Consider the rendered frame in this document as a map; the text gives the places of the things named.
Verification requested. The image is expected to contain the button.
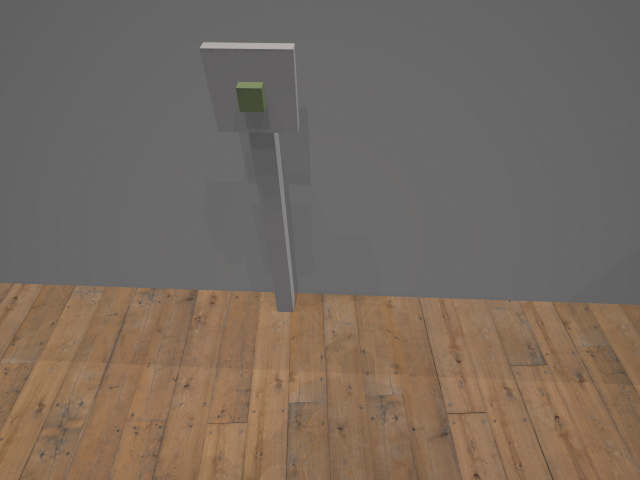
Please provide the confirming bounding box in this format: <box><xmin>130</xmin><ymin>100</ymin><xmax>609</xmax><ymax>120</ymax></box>
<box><xmin>236</xmin><ymin>82</ymin><xmax>266</xmax><ymax>112</ymax></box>

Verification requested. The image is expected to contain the panel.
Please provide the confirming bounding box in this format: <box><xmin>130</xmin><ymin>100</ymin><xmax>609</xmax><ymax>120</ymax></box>
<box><xmin>199</xmin><ymin>42</ymin><xmax>299</xmax><ymax>312</ymax></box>

